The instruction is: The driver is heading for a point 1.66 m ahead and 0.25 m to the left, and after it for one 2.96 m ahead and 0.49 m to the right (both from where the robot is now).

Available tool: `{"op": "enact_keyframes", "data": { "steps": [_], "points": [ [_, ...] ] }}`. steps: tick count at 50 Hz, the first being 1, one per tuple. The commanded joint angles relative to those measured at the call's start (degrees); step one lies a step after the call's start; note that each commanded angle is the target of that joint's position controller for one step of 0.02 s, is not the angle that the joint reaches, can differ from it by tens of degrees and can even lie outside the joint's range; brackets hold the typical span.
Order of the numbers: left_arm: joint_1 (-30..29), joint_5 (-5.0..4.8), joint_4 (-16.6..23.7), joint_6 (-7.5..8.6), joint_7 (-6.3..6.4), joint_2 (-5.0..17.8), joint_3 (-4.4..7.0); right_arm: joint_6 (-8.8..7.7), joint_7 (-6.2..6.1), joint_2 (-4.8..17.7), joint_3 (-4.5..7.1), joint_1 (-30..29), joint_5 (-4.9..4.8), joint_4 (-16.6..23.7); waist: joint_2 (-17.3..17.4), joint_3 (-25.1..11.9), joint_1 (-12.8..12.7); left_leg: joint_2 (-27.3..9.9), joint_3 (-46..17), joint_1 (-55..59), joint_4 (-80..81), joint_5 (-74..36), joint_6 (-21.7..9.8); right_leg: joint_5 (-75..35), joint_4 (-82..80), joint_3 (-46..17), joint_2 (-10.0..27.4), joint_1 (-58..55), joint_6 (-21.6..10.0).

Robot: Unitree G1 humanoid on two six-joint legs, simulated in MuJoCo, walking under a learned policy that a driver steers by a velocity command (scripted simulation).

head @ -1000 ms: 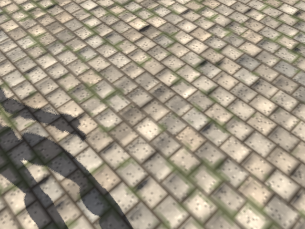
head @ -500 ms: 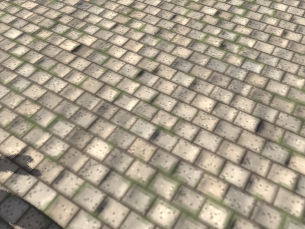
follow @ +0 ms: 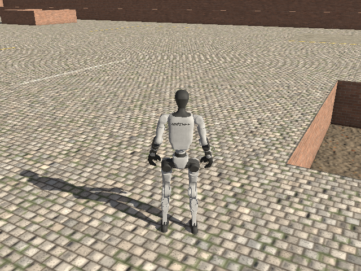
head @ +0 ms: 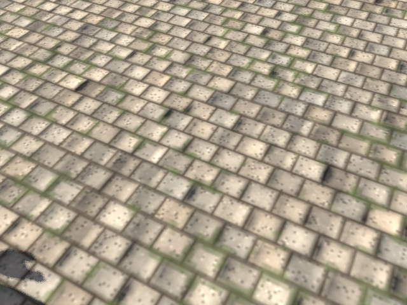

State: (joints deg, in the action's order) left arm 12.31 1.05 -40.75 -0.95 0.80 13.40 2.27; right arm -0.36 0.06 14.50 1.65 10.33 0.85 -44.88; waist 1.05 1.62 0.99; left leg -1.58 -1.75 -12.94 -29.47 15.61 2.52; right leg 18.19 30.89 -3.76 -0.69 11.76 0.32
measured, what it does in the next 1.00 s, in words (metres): walks ahead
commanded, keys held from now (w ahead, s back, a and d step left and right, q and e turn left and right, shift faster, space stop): no key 0.42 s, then w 0.26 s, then no key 0.32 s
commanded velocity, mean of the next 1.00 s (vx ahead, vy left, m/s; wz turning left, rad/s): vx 0.11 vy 0.00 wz -0.01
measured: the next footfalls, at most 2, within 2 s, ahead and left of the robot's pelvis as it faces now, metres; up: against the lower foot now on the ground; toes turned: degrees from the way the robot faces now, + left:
right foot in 1.04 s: +0.28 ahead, -0.08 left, +0.00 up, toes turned +0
left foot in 1.30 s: +0.21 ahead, +0.16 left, +0.00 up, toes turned +2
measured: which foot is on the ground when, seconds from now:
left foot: down 0.00-1.00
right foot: down 0.00-0.66, up 0.68-1.00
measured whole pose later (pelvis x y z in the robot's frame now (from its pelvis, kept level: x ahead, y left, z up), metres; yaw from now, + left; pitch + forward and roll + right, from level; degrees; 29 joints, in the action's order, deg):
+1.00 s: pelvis +0.13 +0.03 +0.01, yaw +1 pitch +0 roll +0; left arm 3.3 -0.8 -47.5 2.3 -0.1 13.3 2.4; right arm -2.3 -1.3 12.2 0.8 21.1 0.0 -57.5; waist -1.9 2.8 3.7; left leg 2.4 1.4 0.2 -18.0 18.6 -2.5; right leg 6.1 34.1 0.5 1.2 26.8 -0.2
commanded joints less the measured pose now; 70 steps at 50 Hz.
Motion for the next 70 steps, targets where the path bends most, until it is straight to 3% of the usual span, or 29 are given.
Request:
{"op": "enact_keyframes", "data": {
  "steps": [1, 21, 22, 24, 27, 29, 31, 32, 33, 34, 35, 36, 38, 41, 44, 47, 51, 52, 53, 54, 55, 56, 58, 61, 63, 65, 66, 67, 70],
  "points": [
    [-1.0, -0.08, 3.3, 1.31, 0.33, 6.9, 1.5, -0.54, -0.66, 5.9, 1.52, -0.9, -0.12, 2.8, -4.6, -1.0, 0.0, -0.8, -0.1, 0.8, 2.4, -6.8, -0.5, -8.6, -7.0, -4.7, 4.1, 2.3, -2.2],
    [0.7, -0.63, -3.8, 1.98, 0.41, 5.2, 0.98, 0.04, -2.56, 6.3, 1.79, 3.0, -0.63, -5.7, -1.7, -1.0, 0.0, -1.2, -0.2, 2.3, 3.0, -9.7, 0.6, -12.6, -6.5, -2.3, 2.1, 0.9, -2.2],
    [1.7, -0.7, -4.8, 1.86, 0.52, 5.1, 1.0, 0.15, -2.61, 5.7, 1.66, 4.0, -0.66, -6.6, -2.3, -2.2, 0.0, -0.2, 1.0, 2.6, 2.6, -5.0, 0.5, -6.8, -7.3, -2.1, 1.7, 0.4, -2.4],
    [2.9, -1.38, -5.6, 1.37, 0.76, 7.8, 1.93, 0.08, -2.72, 5.3, 1.72, 3.5, -1.31, -6.9, -5.5, 0.7, -1.3, 3.1, 4.7, -2.8, -2.9, 9.4, -0.6, 16.2, -10.7, -5.7, 3.1, 2.0, -5.3],
    [6.0, -2.08, -6.4, 2.46, 0.77, 11.0, 2.8, -2.39, -2.03, 4.2, 1.44, -0.8, -2.36, -4.2, -12.8, 7.7, -3.4, 1.6, 3.3, -13.4, -15.0, 12.0, -3.4, 32.0, -20.7, -24.0, 14.9, 4.5, -13.1],
    [4.2, -2.22, -6.3, 3.55, 0.73, 10.2, 2.58, -4.25, -0.89, 4.4, 1.6, -0.1, -3.03, -4.0, -12.8, 8.6, -1.9, -1.0, 1.1, -15.5, -14.4, 14.6, -6.2, 25.1, -20.6, -24.9, 16.9, 2.6, -14.0],
    [-1.6, -3.09, -5.1, 3.31, 0.55, 9.6, 2.36, -5.57, 0.21, 4.1, 1.86, 7.3, -2.94, -7.4, -9.9, 5.3, 2.8, 0.5, 3.9, 0.3, -0.1, 4.6, -7.8, 16.0, -16.6, -15.5, 12.0, 7.7, -10.2],
    [-2.9, -2.73, -4.7, 3.21, 0.5, 8.3, 2.04, -5.63, 0.42, 4.7, 2.5, 12.9, -2.19, -10.5, -7.3, 2.8, 4.8, 2.3, 4.2, 10.3, 2.2, -2.0, -6.7, 10.5, -10.9, -10.0, 8.0, 11.9, -8.0],
    [-4.1, -1.97, -3.8, 3.55, 0.33, 4.6, 0.96, -5.67, 0.4, 7.2, 3.27, 19.6, -1.53, -12.4, 2.0, -0.1, 6.8, -5.2, -7.4, 18.2, 7.5, 2.4, -8.0, 5.1, 4.6, -2.2, 2.6, 17.6, -4.4],
    [-4.8, -2.31, -0.9, 4.56, 0.73, 3.5, 0.87, -5.98, 1.08, 14.7, 4.79, 24.4, -1.48, -12.5, 17.9, -1.0, 7.1, -18.4, -33.8, 22.8, 18.2, 10.6, -16.0, 11.2, 21.3, 3.2, -3.9, 28.5, -1.3],
    [-3.6, -3.27, -1.4, 5.36, 0.88, 6.7, 1.69, -6.37, 1.2, 11.4, 3.38, 19.6, -0.59, -11.1, 12.2, 1.8, 4.6, -21.7, -39.4, 19.1, 20.0, 8.5, -19.0, 15.4, 31.3, -2.2, -1.5, 32.3, -1.5],
    [-1.4, -3.63, -2.6, 5.82, 0.54, 7.3, 1.9, -6.48, 0.85, 8.6, 2.55, 14.6, -0.72, -9.6, 7.9, 5.2, 1.9, -20.3, -32.0, 17.0, 18.0, -1.0, -17.8, 11.1, 34.9, -3.2, 1.0, 33.6, -2.2],
    [-0.4, -2.24, -4.5, 5.77, 0.25, 7.2, 2.27, -5.89, 0.64, 7.3, 1.95, 10.6, -0.96, -8.3, 4.3, 3.6, 0.3, -15.4, -18.0, 16.9, 15.6, -23.8, -13.7, 3.8, 32.8, -0.5, 3.9, 31.8, -2.2],
    [-2.0, -1.85, -5.0, 4.73, -0.66, 3.6, 1.81, -4.15, -0.34, 4.1, 0.63, 13.0, -0.53, -9.7, 5.8, -0.3, 0.5, -9.7, -5.5, 15.8, 13.9, -45.0, -11.0, -2.9, 24.7, 3.8, 3.3, 24.3, -0.4],
    [-7.0, -1.87, -3.7, 4.11, -0.72, 1.2, 0.69, -2.94, -1.66, 6.7, 0.77, 11.7, -0.25, -9.6, 4.7, -0.6, 0.8, -7.7, -0.7, 11.4, 13.7, -46.9, -10.6, -8.9, 11.4, 5.6, 2.1, 17.4, 0.8],
    [-9.1, -1.95, -3.6, 3.66, -0.73, 3.1, 0.85, -2.3, -1.89, 8.3, 1.2, 12.2, -0.56, -10.5, 6.3, -1.1, 1.3, -9.0, -1.3, 9.2, 13.0, -45.8, -11.3, -12.9, 5.5, 5.7, 1.1, 11.6, 0.7],
    [-5.9, -1.06, -5.5, 4.04, -0.71, 6.1, 1.96, -2.16, -1.52, 7.4, 1.27, 9.0, -1.74, -10.9, 4.1, -1.6, -2.3, -8.7, -2.8, 9.1, 6.7, -43.1, -9.8, -19.6, -5.3, 5.2, 0.0, 2.8, -3.3],
    [-3.2, -0.56, -6.5, 4.23, -0.28, 8.7, 2.81, -2.4, -1.36, 7.6, 1.4, 10.7, -1.22, -11.4, 1.6, -3.6, -3.2, -6.2, -1.9, 7.6, 2.9, -40.1, -7.7, -32.3, -7.5, 2.7, 2.0, -3.8, -4.8],
    [0.4, -0.16, -7.2, 4.11, 0.12, 12.7, 3.66, -2.99, -1.1, 6.2, 1.01, 13.9, 0.44, -11.2, -3.9, -9.5, -1.9, -2.6, -0.3, 0.6, -3.9, -25.8, -5.1, -53.1, -1.6, -3.7, 8.9, -16.7, -8.6],
    [3.2, 0.05, -8.7, 3.29, 0.24, 9.6, 2.83, -2.71, -1.11, 1.5, -0.39, 18.9, 0.2, -12.8, -10.1, -17.1, -1.6, 0.6, 1.0, -3.9, -13.2, -3.0, -2.0, -55.2, -1.4, -11.9, 17.2, -23.5, -16.7],
    [3.1, -0.63, -9.2, 2.85, -0.09, 5.4, 1.62, -1.83, -1.17, 2.4, -0.21, 14.4, -0.65, -12.3, -11.4, -15.3, -3.3, 2.2, -0.4, -6.5, -21.5, 20.7, -0.2, -48.1, -6.6, -17.9, 20.0, -19.3, -19.4],
    [-0.7, -1.04, -9.3, 3.04, -0.37, 4.9, 0.95, -0.89, -1.38, 4.1, 0.47, 11.4, -1.6, -11.0, -9.5, -10.8, -2.3, 1.0, -2.2, -9.0, -26.6, 25.6, 0.4, -35.3, -9.7, -17.7, 19.3, -12.8, -18.0],
    [-8.4, -0.6, -8.0, 3.66, -0.54, 6.0, 0.88, 0.92, -2.37, 4.1, 0.97, 9.4, -1.48, -10.8, -6.5, -4.1, 0.2, -1.2, -2.1, -8.7, -25.0, 21.9, 1.0, -21.2, -13.8, -12.6, 16.0, -1.2, -14.2],
    [-12.2, -0.07, -8.3, 3.11, -0.02, 6.7, 1.09, 1.67, -3.18, 2.3, 0.72, 10.9, -0.58, -12.0, -8.0, -3.5, 2.4, -1.1, 0.1, -0.2, -12.5, 12.4, 1.3, -12.3, -15.8, -7.5, 11.9, 7.3, -11.5],
    [-12.3, -0.91, -9.2, 2.52, 0.38, 6.3, 0.95, 1.45, -2.67, 1.4, 0.57, 12.8, -0.29, -13.5, -7.2, -5.3, 3.7, 0.1, 2.4, 7.0, -1.9, -1.3, 0.1, -6.3, -14.5, -4.1, 9.6, 9.5, -9.9],
    [-8.4, -1.26, -11.4, 2.33, 0.34, 4.5, 0.39, 1.73, -2.2, 4.0, 0.85, 10.4, 0.93, -12.5, -3.7, -2.8, 1.9, -2.0, 0.0, 7.8, 4.4, -5.2, -2.3, 7.2, -13.3, -1.7, 6.4, 11.6, -4.7],
    [-7.1, -0.77, -11.6, 1.97, 0.41, 4.7, 0.57, 1.77, -2.39, 7.1, 1.32, 8.0, 0.29, -11.7, 1.1, 0.5, -0.9, -3.1, -1.4, -0.6, 6.4, 5.9, -4.4, 8.6, -12.8, 1.1, 3.3, 8.7, -2.2],
    [-8.3, -0.4, -11.7, 1.8, 0.67, 4.4, 0.41, 1.19, -2.33, 6.6, 1.23, 5.7, -0.1, -11.6, 3.4, 2.8, -1.1, -2.7, -2.2, -8.1, 8.9, 14.4, -5.3, 3.9, -10.5, 2.5, 2.0, 2.8, -0.9],
    [-6.6, -0.67, -13.6, 2.06, 1.22, 5.2, 0.68, -1.04, -2.08, 4.8, 0.83, 3.4, 0.04, -11.7, 4.0, 2.0, -1.8, -2.5, -2.0, -7.8, 10.4, 6.0, -3.6, -8.2, -6.2, 2.4, 2.3, -2.0, -1.9]
  ]
}}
